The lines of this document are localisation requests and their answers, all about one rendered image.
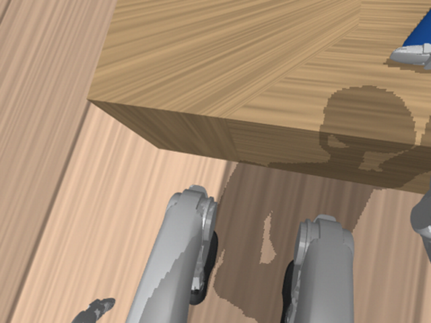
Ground can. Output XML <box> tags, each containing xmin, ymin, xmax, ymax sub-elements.
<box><xmin>403</xmin><ymin>10</ymin><xmax>431</xmax><ymax>46</ymax></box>

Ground right robot arm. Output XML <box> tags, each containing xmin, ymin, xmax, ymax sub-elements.
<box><xmin>410</xmin><ymin>176</ymin><xmax>431</xmax><ymax>263</ymax></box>

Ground right robot foot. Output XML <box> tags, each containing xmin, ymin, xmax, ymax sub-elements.
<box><xmin>280</xmin><ymin>260</ymin><xmax>294</xmax><ymax>323</ymax></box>

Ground right robot hand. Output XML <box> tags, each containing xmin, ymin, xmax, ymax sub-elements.
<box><xmin>390</xmin><ymin>43</ymin><xmax>431</xmax><ymax>70</ymax></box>

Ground left robot hand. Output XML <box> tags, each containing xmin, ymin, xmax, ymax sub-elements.
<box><xmin>71</xmin><ymin>298</ymin><xmax>115</xmax><ymax>323</ymax></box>

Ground left robot foot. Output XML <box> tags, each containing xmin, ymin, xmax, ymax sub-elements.
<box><xmin>189</xmin><ymin>231</ymin><xmax>218</xmax><ymax>305</ymax></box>

